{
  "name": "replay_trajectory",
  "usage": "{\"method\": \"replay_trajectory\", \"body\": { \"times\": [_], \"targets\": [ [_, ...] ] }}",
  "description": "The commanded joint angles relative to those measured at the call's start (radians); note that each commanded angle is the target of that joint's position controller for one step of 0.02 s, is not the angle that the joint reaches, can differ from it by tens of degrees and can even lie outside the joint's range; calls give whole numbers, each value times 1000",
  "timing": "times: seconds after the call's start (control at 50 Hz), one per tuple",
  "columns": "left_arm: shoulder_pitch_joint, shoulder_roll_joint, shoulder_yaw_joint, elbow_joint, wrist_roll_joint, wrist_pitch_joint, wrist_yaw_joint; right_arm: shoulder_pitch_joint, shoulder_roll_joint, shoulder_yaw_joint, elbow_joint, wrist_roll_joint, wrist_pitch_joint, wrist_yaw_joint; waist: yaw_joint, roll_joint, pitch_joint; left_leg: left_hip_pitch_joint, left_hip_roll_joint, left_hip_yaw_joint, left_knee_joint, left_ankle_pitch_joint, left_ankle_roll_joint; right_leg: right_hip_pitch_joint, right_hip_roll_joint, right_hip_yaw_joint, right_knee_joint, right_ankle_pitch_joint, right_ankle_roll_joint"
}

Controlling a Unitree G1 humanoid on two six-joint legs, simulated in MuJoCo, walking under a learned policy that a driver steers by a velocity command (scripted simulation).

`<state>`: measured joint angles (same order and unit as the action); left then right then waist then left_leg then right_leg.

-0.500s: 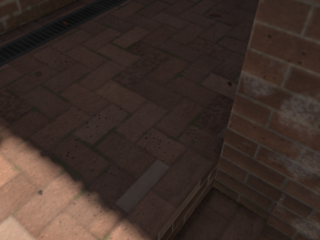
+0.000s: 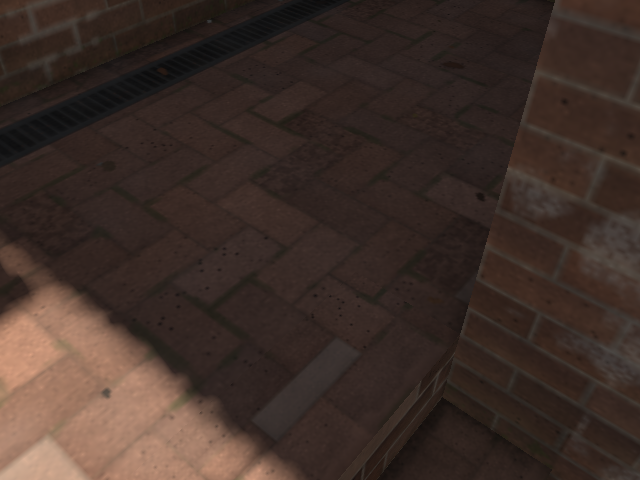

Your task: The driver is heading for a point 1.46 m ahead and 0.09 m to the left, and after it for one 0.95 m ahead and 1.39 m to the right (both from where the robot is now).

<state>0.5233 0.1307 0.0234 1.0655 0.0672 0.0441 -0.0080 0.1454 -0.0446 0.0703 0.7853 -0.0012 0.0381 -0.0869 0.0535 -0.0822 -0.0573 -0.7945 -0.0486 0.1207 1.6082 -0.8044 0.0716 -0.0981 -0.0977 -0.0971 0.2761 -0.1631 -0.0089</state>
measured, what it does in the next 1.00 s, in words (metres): stands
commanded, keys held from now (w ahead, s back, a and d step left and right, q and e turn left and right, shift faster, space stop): no key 1.00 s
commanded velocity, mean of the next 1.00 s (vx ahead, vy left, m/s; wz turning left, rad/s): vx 0.00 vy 0.00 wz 0.00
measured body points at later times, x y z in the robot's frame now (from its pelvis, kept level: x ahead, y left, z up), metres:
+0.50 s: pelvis +0.01 +0.00 +0.00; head -0.01 +0.00 +0.45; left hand -0.11 +0.19 -0.16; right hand +0.15 -0.17 -0.13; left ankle +0.03 +0.10 -0.55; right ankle -0.01 -0.11 -0.76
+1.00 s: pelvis +0.02 +0.00 +0.00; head +0.01 +0.00 +0.45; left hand -0.10 +0.19 -0.16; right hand +0.15 -0.17 -0.13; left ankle +0.03 +0.10 -0.55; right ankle -0.01 -0.11 -0.76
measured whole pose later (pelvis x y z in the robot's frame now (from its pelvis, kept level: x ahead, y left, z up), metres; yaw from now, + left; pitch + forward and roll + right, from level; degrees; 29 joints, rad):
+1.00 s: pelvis +0.02 +0.00 +0.00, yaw -1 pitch +1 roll +4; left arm 0.50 0.11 0.02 1.19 0.07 0.03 -0.01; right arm 0.12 -0.02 0.07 0.91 0.01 0.02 -0.11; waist 0.04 -0.09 -0.05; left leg -0.78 -0.05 0.12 1.59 -0.83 0.07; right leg -0.08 -0.10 -0.09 0.23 -0.15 0.00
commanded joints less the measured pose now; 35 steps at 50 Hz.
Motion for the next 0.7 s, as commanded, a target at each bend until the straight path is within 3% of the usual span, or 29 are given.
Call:
{"method": "replay_trajectory", "body": {
  "times": [0.02, 0.04, 0.06, 0.08, 0.1, 0.14, 0.18, 0.2, 0.34, 0.36, 0.38, 0.48, 0.52, 0.56, 0.7],
  "targets": [
    [120, 80, 18, 17, 2, -1, 2, -89, -31, -16, -59, 4, -16, -7, -8, 48, 137, -55, 51, -236, -361, -117, 85, -97, -70, 28, -67, 54, -83],
    [123, 73, 17, 24, 3, -3, 2, -85, -29, -17, -51, 5, -18, -8, -8, 38, 139, -56, 49, -228, -350, -114, 83, -100, -73, 32, -73, 47, -83],
    [125, 58, 13, 31, -6, 1, 4, -92, -26, -17, -46, 24, -15, -8, -10, 31, 128, -49, 50, -225, -356, -116, 83, -90, -73, 39, -74, 32, -89],
    [133, 51, 10, 38, -12, 7, 5, -94, -28, -18, -39, 26, -11, -7, -9, 26, 132, -63, 48, -230, -353, -134, 86, -82, -67, 35, -65, 33, -90],
    [136, 47, 9, 42, -10, 9, 6, -92, -29, -19, -33, 25, -9, -6, -9, 27, 134, -66, 48, -227, -352, -139, 85, -81, -68, 36, -67, 31, -90],
    [146, 28, 4, 50, -11, 17, 0, -116, -22, -13, -33, 4, -7, -4, -5, 41, 114, -61, 51, -264, -388, -210, 87, -65, -66, 34, -69, 29, -89],
    [143, 36, 5, 56, -6, 9, 5, -94, -33, -19, -16, 24, -10, -5, -12, 37, 155, -66, 46, -225, -354, -139, 86, -94, -67, 39, -73, 33, -86],
    [143, 41, 5, 61, -5, 7, 7, -84, -29, -19, -10, 25, -12, -6, -18, 29, 153, -52, 44, -214, -339, -118, 84, -99, -71, 43, -79, 31, -87],
    [147, 40, 5, 87, -5, -1, 11, -68, -25, -19, 17, 23, -13, -3, -23, 19, 129, -15, 47, -195, -319, -53, 85, -69, -73, 39, -75, 110, -81],
    [147, 53, 10, 89, 4, -5, 11, -57, -26, -20, 23, 4, -17, -4, -22, 20, 138, -18, 44, -189, -304, -38, 82, -77, -75, 36, -76, 124, -76],
    [140, 54, 12, 90, 10, -12, 10, -53, -24, -20, 24, 3, -22, -5, -25, 21, 133, 1, 46, -179, -301, -11, 79, -84, -82, 39, -88, 131, -74],
    [147, 48, 16, 111, 1, -19, 9, -53, -21, -18, 29, 8, -26, -5, -21, 8, 108, -9, 50, -190, -310, 8, 86, -31, -77, 22, -58, 249, -72],
    [158, 29, 8, 113, 3, -14, 12, -78, -8, -9, 28, 9, -25, -11, -6, 6, 83, -4, 51, -184, -287, 16, 89, -14, -79, 27, -59, 284, -67],
    [161, 42, 10, 120, 1, -15, 14, -64, -5, -8, 36, 11, -25, -12, -14, 8, 58, 1, 49, -176, -277, 15, 86, 8, -85, 26, -52, 314, -68],
    [141, 44, 11, 131, 5, -19, 8, -65, -8, -4, 56, 14, -24, -19, -20, 8, 62, -9, 54, -182, -297, 28, 91, 17, -82, 13, -48, 360, -65]
  ]
}}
